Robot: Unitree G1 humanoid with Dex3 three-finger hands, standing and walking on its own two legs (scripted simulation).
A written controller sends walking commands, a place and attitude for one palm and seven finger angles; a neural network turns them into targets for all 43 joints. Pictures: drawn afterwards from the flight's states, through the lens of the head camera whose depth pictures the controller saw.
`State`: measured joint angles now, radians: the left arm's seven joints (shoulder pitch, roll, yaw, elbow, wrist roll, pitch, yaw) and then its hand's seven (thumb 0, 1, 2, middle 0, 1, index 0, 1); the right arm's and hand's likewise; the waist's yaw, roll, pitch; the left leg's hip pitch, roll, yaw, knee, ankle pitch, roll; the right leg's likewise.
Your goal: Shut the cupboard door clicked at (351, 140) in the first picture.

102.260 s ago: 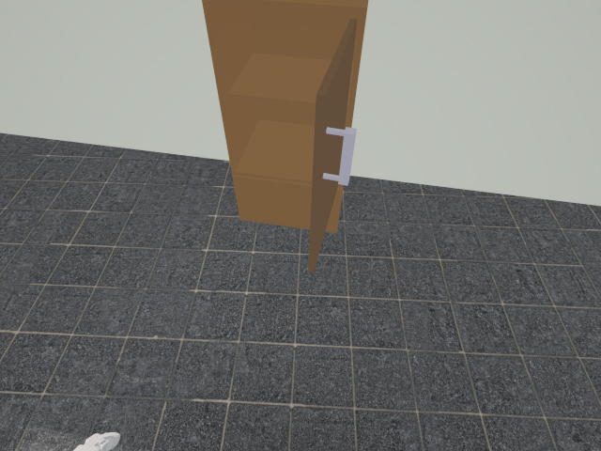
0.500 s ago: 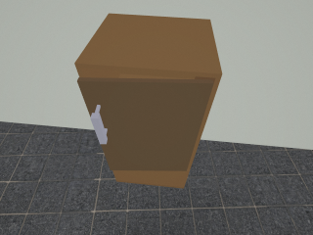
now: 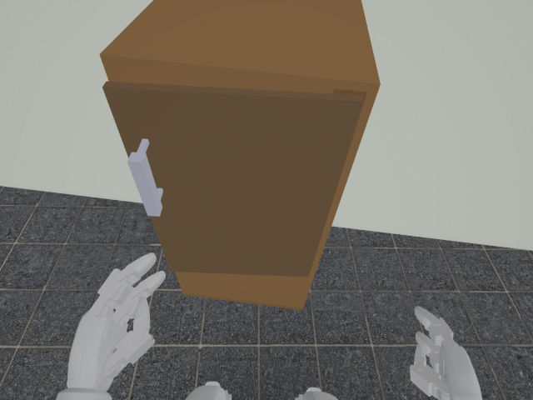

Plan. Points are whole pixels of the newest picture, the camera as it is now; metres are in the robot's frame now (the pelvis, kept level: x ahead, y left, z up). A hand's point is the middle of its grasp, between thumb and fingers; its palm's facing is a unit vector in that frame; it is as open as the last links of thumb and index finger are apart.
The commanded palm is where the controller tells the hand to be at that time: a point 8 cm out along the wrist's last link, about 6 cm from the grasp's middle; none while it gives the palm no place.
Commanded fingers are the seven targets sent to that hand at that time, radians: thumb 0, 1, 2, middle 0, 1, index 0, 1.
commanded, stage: raise the hand and make a fist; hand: left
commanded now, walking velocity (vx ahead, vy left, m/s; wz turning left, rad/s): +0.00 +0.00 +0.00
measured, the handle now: (149, 178) +0.49 +0.24 +0.03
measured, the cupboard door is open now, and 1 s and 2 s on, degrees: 5 5 5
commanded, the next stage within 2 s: bring the fist close to the handle in 1.60 s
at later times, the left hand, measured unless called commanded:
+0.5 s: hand (135, 346) +0.20 +0.19 +0.01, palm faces +0.01 -1.00 -0.02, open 4.3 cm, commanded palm +0.16 +0.24 +0.02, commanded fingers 0.00 0.90 0.90 -0.95 -1.12 -0.95 -1.12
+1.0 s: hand (120, 334) +0.21 +0.21 +0.02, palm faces +0.02 -1.00 -0.02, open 3.1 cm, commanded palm +0.19 +0.26 +0.03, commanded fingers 0.00 0.90 0.90 -1.30 -1.50 -1.30 -1.50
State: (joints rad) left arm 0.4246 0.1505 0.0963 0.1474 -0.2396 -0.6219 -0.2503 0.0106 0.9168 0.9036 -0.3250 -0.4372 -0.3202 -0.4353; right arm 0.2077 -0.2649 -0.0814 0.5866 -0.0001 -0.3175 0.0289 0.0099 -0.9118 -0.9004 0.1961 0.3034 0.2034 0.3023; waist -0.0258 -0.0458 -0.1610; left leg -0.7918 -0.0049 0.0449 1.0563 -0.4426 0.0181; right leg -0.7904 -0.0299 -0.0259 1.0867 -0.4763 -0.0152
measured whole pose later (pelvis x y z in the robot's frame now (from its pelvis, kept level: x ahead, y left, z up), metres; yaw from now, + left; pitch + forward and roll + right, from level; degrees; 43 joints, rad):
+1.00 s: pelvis +0.00 +0.02 -0.03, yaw +1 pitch +16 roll -4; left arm 0.46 0.24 0.12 -0.10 -0.27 -0.39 -0.22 0.02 0.90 0.90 -1.23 -1.42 -1.22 -1.41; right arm 0.22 -0.22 0.04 0.45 0.01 -0.16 -0.04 0.01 -0.90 -0.90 0.20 0.30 0.21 0.30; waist 0.01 0.02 -0.17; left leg -1.00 0.01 -0.02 1.26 -0.54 0.04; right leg -0.93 -0.01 -0.09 1.20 -0.54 0.00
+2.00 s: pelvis +0.01 +0.00 -0.03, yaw +1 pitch +16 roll -2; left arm 0.20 0.27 0.19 0.12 -0.30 -0.38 -0.28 0.02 0.90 0.90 -1.30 -1.50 -1.30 -1.50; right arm 0.24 -0.25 0.03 0.51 0.02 -0.12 -0.05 0.01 -0.90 -0.90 0.20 0.30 0.21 0.30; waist 0.00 0.03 -0.17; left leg -0.99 0.02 -0.03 1.24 -0.54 0.00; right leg -0.94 0.00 -0.09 1.20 -0.55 -0.03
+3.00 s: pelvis +0.01 +0.01 -0.01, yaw -1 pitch +18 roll -1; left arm -0.28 0.29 0.27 0.63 -0.23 -0.45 -0.24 0.02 0.90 0.90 -1.30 -1.50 -1.30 -1.50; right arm 0.30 -0.26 0.01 0.59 0.02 -0.04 -0.02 0.01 -0.90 -0.90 0.20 0.30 0.21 0.30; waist -0.05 0.02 -0.15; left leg -0.96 0.02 0.02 1.15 -0.50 0.02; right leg -0.93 0.00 -0.04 1.12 -0.50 -0.01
